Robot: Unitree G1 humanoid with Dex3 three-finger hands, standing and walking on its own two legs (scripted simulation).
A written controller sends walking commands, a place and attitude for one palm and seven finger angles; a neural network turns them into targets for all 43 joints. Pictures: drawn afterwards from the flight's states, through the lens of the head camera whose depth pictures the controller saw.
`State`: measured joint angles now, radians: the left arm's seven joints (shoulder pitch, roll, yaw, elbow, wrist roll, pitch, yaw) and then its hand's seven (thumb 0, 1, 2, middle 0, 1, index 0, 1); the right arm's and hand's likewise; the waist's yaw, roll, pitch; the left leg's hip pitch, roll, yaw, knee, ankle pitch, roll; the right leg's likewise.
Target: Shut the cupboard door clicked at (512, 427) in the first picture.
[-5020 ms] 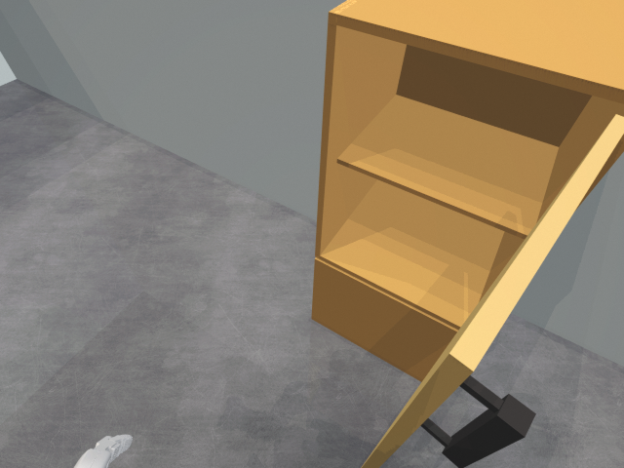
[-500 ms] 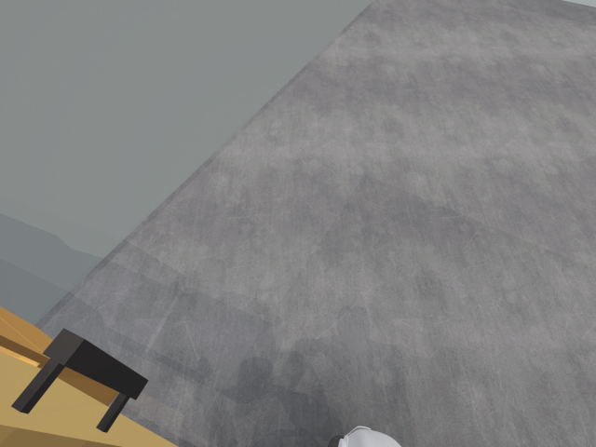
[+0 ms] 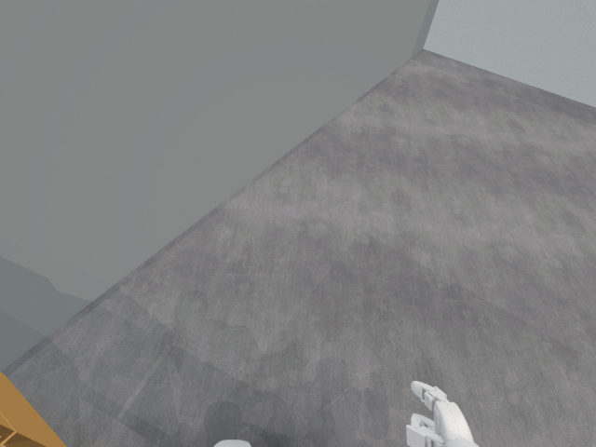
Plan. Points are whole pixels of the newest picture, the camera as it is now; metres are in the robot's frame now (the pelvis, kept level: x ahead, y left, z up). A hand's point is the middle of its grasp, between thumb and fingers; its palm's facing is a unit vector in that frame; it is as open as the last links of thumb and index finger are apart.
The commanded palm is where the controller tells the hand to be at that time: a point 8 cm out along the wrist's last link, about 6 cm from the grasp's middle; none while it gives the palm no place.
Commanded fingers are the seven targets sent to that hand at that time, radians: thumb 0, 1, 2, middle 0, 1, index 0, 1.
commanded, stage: walk to a spot facing it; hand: left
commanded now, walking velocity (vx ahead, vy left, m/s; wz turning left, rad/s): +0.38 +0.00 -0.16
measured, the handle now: out of the picture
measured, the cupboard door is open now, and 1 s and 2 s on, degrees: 100 100 100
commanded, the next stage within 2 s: turn to face it in 1.66 s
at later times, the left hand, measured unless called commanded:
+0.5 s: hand out of the picture -0.07 +0.10 -0.18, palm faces +0.20 -0.94 -0.28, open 7.4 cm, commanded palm none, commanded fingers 0.00 0.90 0.90 -0.20 -0.30 -0.20 -0.30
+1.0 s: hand out of the picture +0.11 +0.00 -0.16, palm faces +0.08 -0.98 -0.16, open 7.4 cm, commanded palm none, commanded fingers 0.00 0.90 0.90 -0.20 -0.30 -0.20 -0.30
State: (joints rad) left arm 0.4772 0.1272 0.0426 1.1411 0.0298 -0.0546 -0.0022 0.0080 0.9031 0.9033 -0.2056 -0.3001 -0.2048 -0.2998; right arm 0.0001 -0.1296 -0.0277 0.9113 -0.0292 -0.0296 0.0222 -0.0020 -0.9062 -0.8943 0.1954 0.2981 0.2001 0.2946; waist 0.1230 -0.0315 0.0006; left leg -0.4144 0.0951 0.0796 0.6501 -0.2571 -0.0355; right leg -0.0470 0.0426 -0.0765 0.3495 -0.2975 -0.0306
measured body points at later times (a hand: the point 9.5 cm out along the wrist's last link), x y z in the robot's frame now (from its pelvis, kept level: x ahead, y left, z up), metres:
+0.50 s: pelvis +0.05 -0.08 -0.03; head +0.04 -0.11 +0.42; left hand -0.08 +0.15 -0.16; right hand +0.16 -0.32 -0.18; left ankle +0.07 +0.10 -0.70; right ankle +0.07 -0.16 -0.74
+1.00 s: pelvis +0.21 -0.13 +0.00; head +0.23 -0.15 +0.45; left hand +0.10 +0.05 -0.14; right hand +0.24 -0.35 -0.17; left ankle +0.30 +0.01 -0.66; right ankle +0.07 -0.16 -0.74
